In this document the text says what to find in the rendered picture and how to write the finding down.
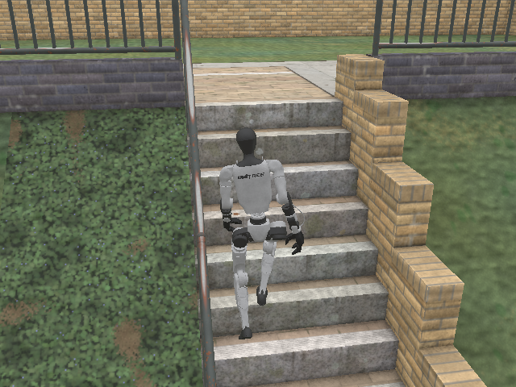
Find stairs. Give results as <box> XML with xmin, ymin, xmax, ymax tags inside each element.
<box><xmin>185</xmin><ymin>102</ymin><xmax>406</xmax><ymax>387</ymax></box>

